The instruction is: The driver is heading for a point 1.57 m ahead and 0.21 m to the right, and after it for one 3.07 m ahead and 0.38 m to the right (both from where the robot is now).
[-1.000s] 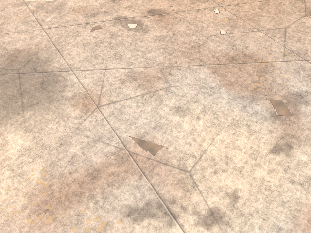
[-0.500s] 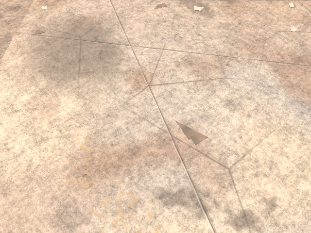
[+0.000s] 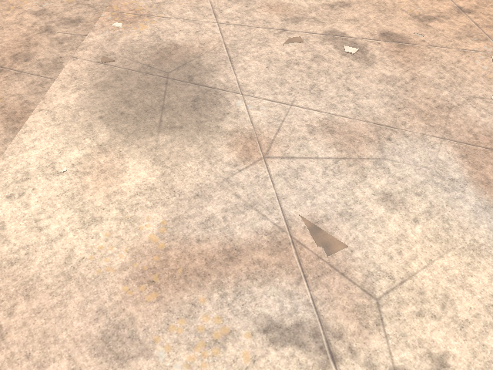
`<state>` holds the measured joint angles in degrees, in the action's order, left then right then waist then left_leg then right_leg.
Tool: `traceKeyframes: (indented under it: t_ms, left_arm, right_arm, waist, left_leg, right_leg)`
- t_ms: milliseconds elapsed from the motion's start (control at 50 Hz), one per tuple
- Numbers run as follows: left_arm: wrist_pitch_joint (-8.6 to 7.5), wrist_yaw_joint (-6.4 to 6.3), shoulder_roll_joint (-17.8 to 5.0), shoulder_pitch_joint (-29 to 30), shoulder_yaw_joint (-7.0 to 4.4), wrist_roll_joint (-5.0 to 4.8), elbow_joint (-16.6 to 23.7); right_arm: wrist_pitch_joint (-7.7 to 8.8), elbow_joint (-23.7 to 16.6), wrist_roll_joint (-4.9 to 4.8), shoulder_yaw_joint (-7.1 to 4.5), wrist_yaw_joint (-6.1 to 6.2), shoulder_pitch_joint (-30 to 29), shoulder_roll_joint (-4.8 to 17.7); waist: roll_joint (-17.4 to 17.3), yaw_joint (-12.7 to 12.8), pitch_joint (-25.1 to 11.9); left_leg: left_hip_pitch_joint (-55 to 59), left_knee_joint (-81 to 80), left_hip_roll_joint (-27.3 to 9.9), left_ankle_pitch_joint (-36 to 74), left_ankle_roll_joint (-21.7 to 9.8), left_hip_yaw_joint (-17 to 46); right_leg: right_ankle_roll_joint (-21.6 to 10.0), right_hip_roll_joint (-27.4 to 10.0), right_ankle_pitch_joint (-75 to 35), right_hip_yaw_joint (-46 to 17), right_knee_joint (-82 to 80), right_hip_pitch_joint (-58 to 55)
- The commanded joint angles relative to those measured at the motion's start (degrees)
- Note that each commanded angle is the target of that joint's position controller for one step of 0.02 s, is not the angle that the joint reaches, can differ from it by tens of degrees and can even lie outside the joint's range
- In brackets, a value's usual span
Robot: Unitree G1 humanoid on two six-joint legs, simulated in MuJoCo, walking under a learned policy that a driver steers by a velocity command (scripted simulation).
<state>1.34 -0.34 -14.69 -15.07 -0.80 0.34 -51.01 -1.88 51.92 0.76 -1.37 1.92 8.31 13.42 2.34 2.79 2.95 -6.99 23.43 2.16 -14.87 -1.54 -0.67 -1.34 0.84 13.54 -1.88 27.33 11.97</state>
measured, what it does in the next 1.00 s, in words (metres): steps on the spot: right foot, then left foot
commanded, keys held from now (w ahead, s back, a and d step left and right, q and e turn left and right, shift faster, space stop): e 0.44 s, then no key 0.08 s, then q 0.34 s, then w+q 0.14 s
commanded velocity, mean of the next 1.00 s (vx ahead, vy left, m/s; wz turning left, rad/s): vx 0.02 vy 0.00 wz -0.15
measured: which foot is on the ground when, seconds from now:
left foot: down 0.00-0.24, up 0.26-0.80, down 0.82-1.00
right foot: up 0.00-0.22, down 0.24-0.84, up 0.86-1.00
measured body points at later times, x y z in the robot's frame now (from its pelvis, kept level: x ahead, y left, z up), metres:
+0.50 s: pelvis -0.02 -0.05 +0.01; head +0.01 -0.09 +0.45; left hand +0.14 +0.20 -0.10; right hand +0.02 -0.35 -0.14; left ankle +0.01 +0.10 -0.66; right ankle -0.02 -0.11 -0.74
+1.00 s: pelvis +0.01 -0.04 +0.00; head +0.04 -0.03 +0.45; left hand +0.17 +0.22 -0.12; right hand +0.02 -0.32 -0.12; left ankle +0.01 +0.07 -0.74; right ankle -0.03 -0.14 -0.69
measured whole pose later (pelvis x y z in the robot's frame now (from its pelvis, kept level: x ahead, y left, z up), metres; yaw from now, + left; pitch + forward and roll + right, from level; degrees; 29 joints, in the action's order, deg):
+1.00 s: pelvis +0.01 -0.04 +0.00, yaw -7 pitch +0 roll +0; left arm 1.1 -0.3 -17.4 -8.7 -2.3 1.7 -48.8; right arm -1.7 52.3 0.9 -3.1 0.6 16.0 15.5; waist 1.2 -1.0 2.0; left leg -9.5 22.9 4.2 -13.7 -3.7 7.5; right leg -0.4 3.0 25.4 -1.4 50.0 20.9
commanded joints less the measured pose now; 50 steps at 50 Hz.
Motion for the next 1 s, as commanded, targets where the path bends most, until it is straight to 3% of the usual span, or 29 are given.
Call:
traceKeyframes:
  t_ms: [20,60,80,100,140,200,220,240,260,280,300,320,340,380,440,520,620,680,740,800,820,840,860,880,900,920,940,960,1000]
  left_arm:
    - [-0.24,0.14,-6.5,1.1,-2.02,0.26,3.3]
    - [0.39,0.06,-5.9,0.3,-2.55,0.55,3.1]
    - [0.86,0.08,-5.6,0.6,-2.79,0.56,3.3]
    - [1.2,0.19,-4.9,0.7,-2.79,0.51,3.5]
    - [1.33,0.67,-4.1,0.4,-2.63,0.35,3.9]
    - [1.22,1.49,-5.2,-0.4,-3.22,-0.18,4.5]
    - [0.99,1.54,-4.8,-1.9,-3.29,-0.06,4.2]
    - [0.42,1.26,-5.9,-2.3,-3.69,0.49,4.4]
    - [-0.48,0.71,-13.0,-2.5,-5.2,1.21,5.7]
    - [-0.55,1.24,-17.6,-6.1,-6.25,0.5,5.4]
    - [-0.56,1.22,-15.3,-7.0,-5.94,0.2,4.7]
    - [-0.29,0.72,-13.6,-3.8,-5.7,0.09,5.4]
    - [0.14,0.3,-11.4,0.2,-5.14,0.17,6.4]
    - [0.35,-0.13,-9.5,1.9,-4.56,-0.12,7.2]
    - [-0.07,0.02,-10.6,-1.0,-4.98,-0.58,6.7]
    - [-0.1,-0.39,-9.5,-1.6,-4.39,0.11,6.5]
    - [-0.7,-1.17,-5.7,0.2,-1.8,1.42,5.1]
    - [-0.86,-1.63,-7.4,1.7,-1.49,1.77,3.9]
    - [-0.51,-2.13,-9.8,2.6,-2.15,0.98,3.3]
    - [-0.32,-2.54,-10.5,3.4,-2.79,0.41,2.7]
    - [-0.53,-2.56,-10.2,3.8,-2.91,0.56,3.3]
    - [-0.52,-2.43,-8.7,3.7,-2.87,0.65,4.7]
    - [0.1,-2.73,-6.1,5.6,-2.43,0.34,5.1]
    - [0.32,-2.62,-6.3,6.6,-2.29,1.01,5.3]
    - [0.1,-1.93,-6.5,6.8,-2.4,1.39,5.4]
    - [-0.14,-1.11,-7.1,7.4,-2.58,1.58,5.5]
    - [-0.51,-0.28,-7.8,8.8,-2.76,1.48,6.1]
    - [-0.98,0.4,-7.7,9.7,-2.59,1.44,6.5]
    - [-1.84,1.02,-6.8,11.4,-2.17,1.4,7.0]
  right_arm:
    - [0.2,-1.5,-0.13,-3.28,1.02,1.8,11.7]
    - [0.0,-2.6,0.19,-3.11,1.13,1.0,10.3]
    - [0.09,-2.9,0.4,-3.01,1.12,1.1,9.9]
    - [0.17,-3.1,0.59,-2.98,1.06,0.7,10.0]
    - [0.3,-3.7,0.99,-3.07,0.78,-1.8,10.5]
    - [0.0,-4.1,0.72,-3.66,0.07,-2.4,12.2]
    - [-0.21,-4.1,0.32,-3.81,-0.12,-2.9,12.5]
    - [-0.22,-3.5,0.4,-3.83,-0.4,-1.0,11.8]
    - [-0.41,-4.8,0.94,-3.16,-0.85,1.5,8.6]
    - [-1.3,-7.7,0.56,-2.45,0.1,-3.1,7.2]
    - [-1.69,-7.0,0.43,-2.53,0.37,-3.1,8.2]
    - [-1.48,-6.6,-0.04,-2.45,0.3,-2.6,8.0]
    - [-0.92,-6.0,-0.22,-2.67,0.11,-2.9,8.8]
    - [-0.46,-5.2,0.81,-2.99,-0.67,-1.4,9.8]
    - [-0.71,-5.5,0.43,-2.78,-1.1,-0.7,8.7]
    - [-1.18,-5.4,0.37,-2.71,-0.77,-0.7,8.6]
    - [-1.36,-3.4,0.17,-1.84,-0.86,0.6,6.7]
    - [-1.2,-2.3,-0.22,-1.71,-0.86,1.1,7.4]
    - [-0.53,-2.2,-0.57,-1.89,-0.74,2.0,8.5]
    - [0.58,-1.8,-0.44,-1.46,-0.63,4.6,7.6]
    - [0.99,-1.9,0.06,-1.83,-0.51,5.2,9.5]
    - [1.44,-2.1,0.65,-2.64,-0.48,7.3,13.4]
    - [1.29,-2.0,-0.24,-3.37,-0.94,6.9,15.2]
    - [1.45,-1.6,0.04,-3.1,-1.32,9.7,13.2]
    - [1.24,-1.3,-0.07,-3.87,-1.42,9.9,13.9]
    - [0.77,-1.8,0.1,-3.87,-1.31,7.8,12.8]
    - [0.48,-2.4,0.02,-3.74,-1.09,6.4,11.7]
    - [0.43,-2.7,0.08,-3.74,-1.0,6.0,11.1]
    - [0.76,-2.2,0.23,-4.22,-1.18,8.4,11.5]
  waist:
    - [-12.6,-2.9,0.0]
    - [-12.2,-3.4,0.5]
    - [-10.2,-3.5,1.2]
    - [-8.3,-2.9,1.5]
    - [-8.8,-2.0,0.2]
    - [-10.7,-2.2,-2.9]
    - [-9.3,-1.0,-3.5]
    - [-4.0,-0.5,-3.6]
    - [12.4,-1.7,-3.6]
    - [14.7,0.4,-4.3]
    - [5.8,-0.3,-3.2]
    - [4.5,-1.3,-1.6]
    - [2.1,-2.5,-0.1]
    - [3.4,-2.7,-2.6]
    - [1.0,-2.2,-4.8]
    - [2.9,-1.3,-4.2]
    - [2.6,-1.2,-3.6]
    - [3.5,-1.2,-1.8]
    - [2.8,-1.8,-1.3]
    - [0.5,-3.9,-2.1]
    - [-1.9,-3.6,-2.8]
    - [-8.6,-2.6,-4.4]
    - [-14.8,-3.6,-1.8]
    - [-13.2,-5.1,-3.4]
    - [-10.3,-4.4,-2.8]
    - [-8.5,-3.5,-1.1]
    - [-9.1,-3.3,0.7]
    - [-10.5,-3.6,1.2]
    - [-9.6,-5.0,0.5]
  left_leg:
    - [-0.4,-6.1,-14.7,10.5,-6.9,9.8]
    - [-2.7,-6.2,-20.1,16.9,-11.7,11.8]
    - [-2.9,-6.0,-22.2,22.2,-13.7,11.9]
    - [-2.8,-5.6,-22.2,24.6,-13.7,10.3]
    - [-1.8,-3.3,-19.3,25.9,-10.6,5.9]
    - [-0.5,1.8,-18.0,25.5,-7.8,2.6]
    - [-2.2,5.4,-17.1,21.7,-6.0,0.7]
    - [-5.8,12.4,-14.8,12.2,-2.8,-2.0]
    - [-16.8,28.0,-7.7,-9.7,1.6,-7.7]
    - [-23.1,35.7,0.2,-24.3,2.2,-1.6]
    - [-23.6,41.3,-2.1,-21.7,1.8,2.5]
    - [-24.8,42.3,-3.0,-17.1,1.5,3.0]
    - [-25.0,40.1,-4.5,-11.7,1.6,3.8]
    - [-23.9,39.4,-4.0,-7.1,2.3,3.1]
    - [-24.8,38.1,-3.3,-5.3,3.4,3.4]
    - [-24.9,33.4,-3.4,-4.8,4.2,3.0]
    - [-15.7,22.3,-4.1,-5.1,3.5,3.0]
    - [-9.7,16.0,-2.4,-6.4,2.2,2.5]
    - [-9.6,12.9,-1.3,-8.1,0.9,2.1]
    - [-5.1,1.0,-1.7,2.5,-0.8,3.2]
    - [-2.7,-0.5,-4.3,9.5,-2.2,8.3]
    - [0.5,-1.6,-12.4,23.4,-5.2,19.3]
    - [-0.1,-3.1,-19.7,37.7,-12.8,28.6]
    - [2.4,-6.5,-21.6,30.0,-16.6,32.4]
    - [3.0,-8.0,-18.7,12.9,-16.7,30.6]
    - [1.7,-9.7,-15.4,-2.2,-14.7,29.0]
    - [0.4,-11.9,-13.3,-12.1,-13.1,28.2]
    - [0.9,-13.3,-11.3,-14.6,-12.5,27.2]
    - [2.7,-13.1,-10.2,-11.2,-13.0,26.5]
  right_leg:
    - [-1.1,0.3,2.1,0.0,8.5,6.8]
    - [-1.6,0.5,15.7,1.7,21.1,9.7]
    - [-1.6,-0.5,19.6,1.8,26.4,11.9]
    - [-1.4,-1.6,19.7,1.5,27.0,12.7]
    - [-0.9,-2.3,15.8,2.4,21.3,10.2]
    - [-0.9,-0.5,10.6,5.5,11.6,4.4]
    - [-1.3,0.6,4.8,6.7,5.1,0.4]
    - [-2.1,0.3,-1.9,2.3,-2.9,-3.6]
    - [-5.3,-13.6,-14.8,-19.0,-11.1,-8.3]
    - [-14.1,-22.3,-26.8,-31.5,-12.3,-5.5]
    - [-16.1,-20.8,-29.0,-27.7,-10.4,-6.0]
    - [-15.8,-18.3,-21.7,-24.1,-10.5,-4.4]
    - [-12.8,-14.0,-16.4,-20.0,-11.3,-4.0]
    - [-10.8,-10.6,-21.9,-16.7,-10.4,-7.0]
    - [-10.6,-10.4,-25.1,-16.7,-9.6,-10.7]
    - [-10.6,-10.1,-20.8,-16.8,-10.8,-10.6]
    - [-10.1,-10.3,-14.4,-14.1,-13.3,-6.0]
    - [-9.6,-10.4,-11.9,-13.0,-12.9,-2.7]
    - [-10.7,-12.3,-18.2,-13.8,-9.3,-4.6]
    - [-8.6,-11.7,-23.4,-11.6,-4.1,-5.1]
    - [-6.6,-9.4,-20.4,-9.6,-0.4,-3.1]
    - [-4.2,-3.2,-11.4,-4.1,8.2,1.6]
    - [-1.5,5.0,8.1,2.3,13.8,8.7]
    - [-1.1,5.0,20.6,0.0,23.4,12.9]
    - [-1.1,3.9,19.9,-1.4,28.6,16.0]
    - [-0.6,1.9,16.6,-2.3,29.0,18.0]
    - [0.0,0.6,13.9,-2.2,27.1,19.2]
    - [1.0,0.4,12.1,-1.2,24.9,19.6]
    - [2.7,0.8,11.0,0.3,20.8,19.5]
